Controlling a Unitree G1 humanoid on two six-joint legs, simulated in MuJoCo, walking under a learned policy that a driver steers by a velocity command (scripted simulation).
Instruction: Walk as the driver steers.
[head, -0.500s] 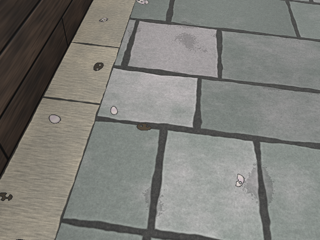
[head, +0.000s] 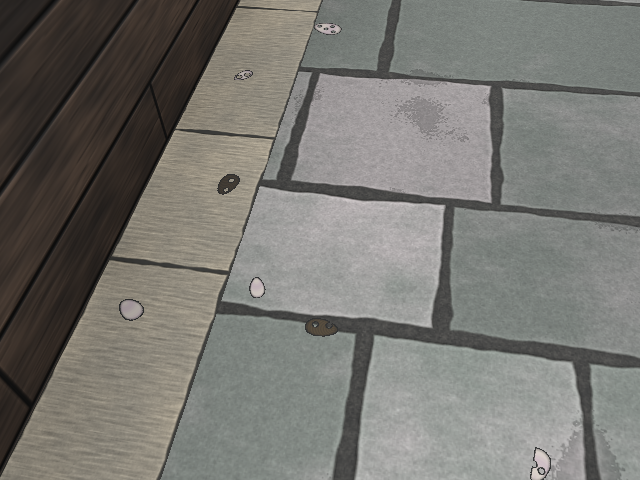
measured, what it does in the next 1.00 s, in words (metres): walks ahead, turning right: left foot, then right foot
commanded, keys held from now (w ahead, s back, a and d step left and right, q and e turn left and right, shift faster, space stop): w+e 0.74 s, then w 0.06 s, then w+q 0.20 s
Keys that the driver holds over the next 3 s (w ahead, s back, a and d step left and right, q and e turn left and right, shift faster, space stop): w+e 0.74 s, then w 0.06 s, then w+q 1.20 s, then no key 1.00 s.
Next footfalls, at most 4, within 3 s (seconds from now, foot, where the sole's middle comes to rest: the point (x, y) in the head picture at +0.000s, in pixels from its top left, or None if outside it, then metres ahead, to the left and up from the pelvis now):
0.26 left None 0.33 0.11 -0.78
0.80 right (442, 464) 0.52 -0.18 -0.78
1.36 left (420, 328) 0.84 -0.16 -0.78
1.86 right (487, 234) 1.13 -0.37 -0.78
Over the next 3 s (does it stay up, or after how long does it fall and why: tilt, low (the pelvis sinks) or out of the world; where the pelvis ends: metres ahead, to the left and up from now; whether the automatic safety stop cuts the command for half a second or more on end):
stays up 1.20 -0.25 0.00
